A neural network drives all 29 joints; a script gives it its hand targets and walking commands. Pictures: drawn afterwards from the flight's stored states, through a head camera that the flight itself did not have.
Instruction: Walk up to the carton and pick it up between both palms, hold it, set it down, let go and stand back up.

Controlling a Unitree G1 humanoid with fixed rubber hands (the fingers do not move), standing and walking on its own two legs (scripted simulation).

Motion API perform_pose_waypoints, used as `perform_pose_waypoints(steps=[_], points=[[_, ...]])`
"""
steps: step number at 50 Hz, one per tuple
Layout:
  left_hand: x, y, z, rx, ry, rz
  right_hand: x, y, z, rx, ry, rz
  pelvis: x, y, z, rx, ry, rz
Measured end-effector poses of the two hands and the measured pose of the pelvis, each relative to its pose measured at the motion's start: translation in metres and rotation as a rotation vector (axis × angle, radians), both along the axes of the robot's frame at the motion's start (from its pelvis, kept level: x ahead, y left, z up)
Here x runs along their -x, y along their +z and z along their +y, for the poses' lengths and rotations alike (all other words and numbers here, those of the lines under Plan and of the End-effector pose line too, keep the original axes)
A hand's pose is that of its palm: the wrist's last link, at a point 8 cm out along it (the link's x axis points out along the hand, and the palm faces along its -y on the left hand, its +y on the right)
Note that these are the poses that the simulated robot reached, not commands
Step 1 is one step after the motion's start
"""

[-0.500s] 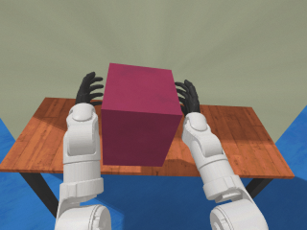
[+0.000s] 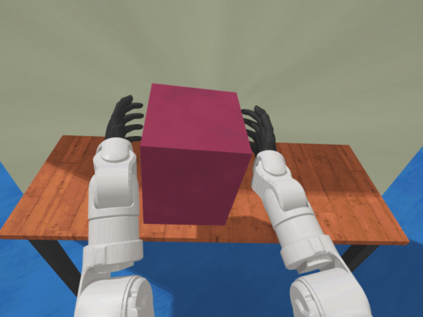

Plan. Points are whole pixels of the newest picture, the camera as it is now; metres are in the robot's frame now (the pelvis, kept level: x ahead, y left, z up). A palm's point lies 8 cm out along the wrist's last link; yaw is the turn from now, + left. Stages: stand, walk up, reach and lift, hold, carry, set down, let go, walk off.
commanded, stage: hold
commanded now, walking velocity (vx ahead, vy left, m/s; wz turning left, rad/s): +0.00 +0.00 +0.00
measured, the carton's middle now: (190, 157) +0.39 +0.02 +0.12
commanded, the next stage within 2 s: set down in 0.84 s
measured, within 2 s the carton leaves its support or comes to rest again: neither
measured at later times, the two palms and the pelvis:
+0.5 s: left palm (115, 144) +0.35 +0.14 +0.19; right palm (262, 153) +0.35 -0.11 +0.16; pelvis +0.00 +0.00 +0.00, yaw +0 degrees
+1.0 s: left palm (113, 140) +0.35 +0.14 +0.20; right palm (262, 146) +0.35 -0.11 +0.18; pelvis +0.00 +0.00 +0.00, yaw +1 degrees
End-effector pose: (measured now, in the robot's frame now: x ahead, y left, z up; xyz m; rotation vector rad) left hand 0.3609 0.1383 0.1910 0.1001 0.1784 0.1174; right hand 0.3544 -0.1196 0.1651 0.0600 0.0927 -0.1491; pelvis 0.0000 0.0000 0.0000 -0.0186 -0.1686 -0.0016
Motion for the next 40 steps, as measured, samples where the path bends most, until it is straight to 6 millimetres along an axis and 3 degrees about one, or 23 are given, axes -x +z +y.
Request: perform_pose_waypoints(steps=[10,27,40], points=[[0.005,0.000,0.005,0.035,0.007,-0.021,0.003,0.006,0.004,0.009,0.002,-0.019,-0.002,0.000,-0.001,0.002,0.005,-0.010],[0.006,-0.001,0.004,0.005,-0.004,0.006,0.008,-0.001,0.004,0.009,-0.014,0.006,0.004,0.000,0.004,-0.001,-0.005,0.002],[0.006,0.007,0.000,0.023,-0.001,-0.015,0.006,0.011,0.000,0.023,-0.008,-0.016,0.004,0.000,0.000,-0.002,-0.011,-0.017]])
